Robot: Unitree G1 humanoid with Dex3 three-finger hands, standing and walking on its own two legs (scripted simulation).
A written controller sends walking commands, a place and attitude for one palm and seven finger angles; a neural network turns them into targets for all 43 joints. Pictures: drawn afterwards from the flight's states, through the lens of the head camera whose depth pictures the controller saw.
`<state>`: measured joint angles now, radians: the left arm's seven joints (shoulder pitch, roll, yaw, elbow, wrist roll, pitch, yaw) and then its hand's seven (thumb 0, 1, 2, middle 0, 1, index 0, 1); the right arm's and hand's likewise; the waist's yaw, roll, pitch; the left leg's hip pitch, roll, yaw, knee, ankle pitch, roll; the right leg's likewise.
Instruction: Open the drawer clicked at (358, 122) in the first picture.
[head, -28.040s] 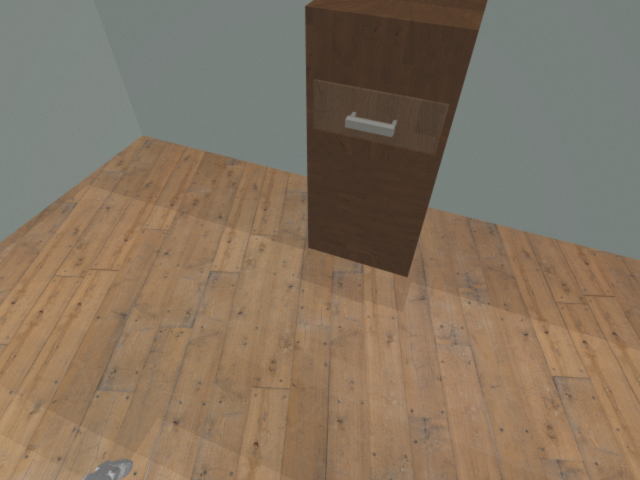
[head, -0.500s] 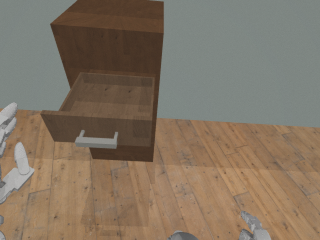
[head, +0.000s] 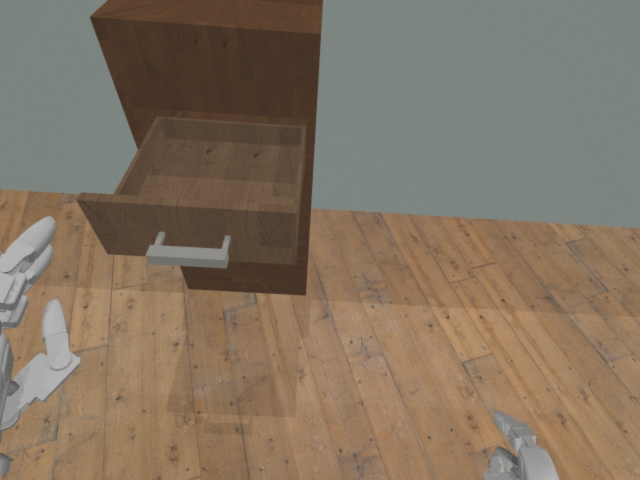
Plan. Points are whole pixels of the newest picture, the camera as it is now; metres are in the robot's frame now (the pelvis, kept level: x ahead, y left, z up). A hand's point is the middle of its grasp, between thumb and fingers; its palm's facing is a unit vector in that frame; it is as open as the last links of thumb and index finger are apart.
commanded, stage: let the arm hang, fingers relaxed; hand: left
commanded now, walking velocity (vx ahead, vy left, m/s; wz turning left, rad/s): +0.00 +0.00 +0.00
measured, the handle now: (191, 247) +0.52 +0.25 -0.10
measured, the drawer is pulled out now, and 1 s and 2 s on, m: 0.30 0.30 0.30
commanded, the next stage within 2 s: look to check the result in 1.16 s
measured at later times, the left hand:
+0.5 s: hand out of the picture +0.02 +0.18 -0.17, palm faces +0.08 -0.97 -0.23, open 6.9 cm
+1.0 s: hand out of the picture +0.02 +0.16 -0.17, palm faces +0.06 -0.98 -0.19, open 7.3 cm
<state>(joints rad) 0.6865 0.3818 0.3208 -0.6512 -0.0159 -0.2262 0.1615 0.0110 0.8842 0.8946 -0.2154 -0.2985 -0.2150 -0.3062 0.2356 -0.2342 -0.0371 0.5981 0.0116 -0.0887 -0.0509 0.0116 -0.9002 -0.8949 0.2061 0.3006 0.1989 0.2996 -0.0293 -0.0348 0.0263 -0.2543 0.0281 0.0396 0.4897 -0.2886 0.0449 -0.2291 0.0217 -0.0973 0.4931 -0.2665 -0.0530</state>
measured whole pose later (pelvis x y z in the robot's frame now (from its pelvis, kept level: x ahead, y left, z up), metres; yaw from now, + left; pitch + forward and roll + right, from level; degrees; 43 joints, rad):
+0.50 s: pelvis +0.00 -0.02 +0.00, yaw +3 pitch -1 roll +0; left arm 0.30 0.20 0.04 0.91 0.02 0.04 0.03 -0.04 0.99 0.89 -0.21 -0.30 -0.21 -0.30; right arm 0.31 -0.19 -0.02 0.99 -0.02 0.04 -0.02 0.00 -0.93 -0.89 0.20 0.30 0.20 0.30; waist 0.00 -0.01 0.11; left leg -0.26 0.03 -0.02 0.52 -0.25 -0.03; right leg -0.23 0.04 -0.06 0.50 -0.25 -0.05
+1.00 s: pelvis +0.02 +0.00 +0.01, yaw +1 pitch -2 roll +0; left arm 0.27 0.13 0.01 1.12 0.01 0.01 0.04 0.01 0.92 0.89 -0.20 -0.30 -0.20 -0.30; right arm 0.30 -0.11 0.00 1.13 -0.01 0.00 -0.04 0.01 -0.92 -0.89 0.20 0.30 0.20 0.30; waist 0.00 0.01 0.06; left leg -0.15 0.02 0.01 0.43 -0.23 -0.01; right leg -0.15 0.02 -0.02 0.42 -0.24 -0.03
